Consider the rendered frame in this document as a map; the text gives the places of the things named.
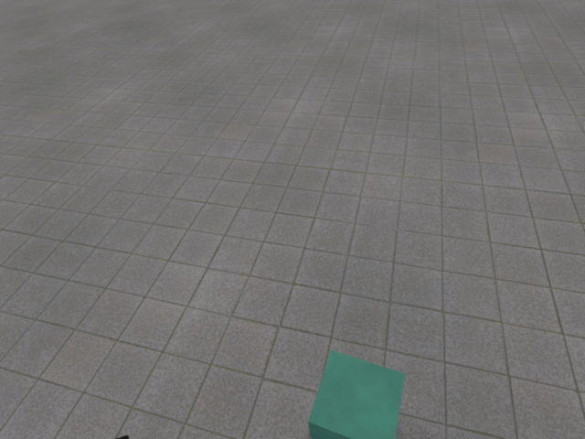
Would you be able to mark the carton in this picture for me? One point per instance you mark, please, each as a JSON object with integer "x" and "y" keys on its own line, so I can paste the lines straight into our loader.
{"x": 356, "y": 399}

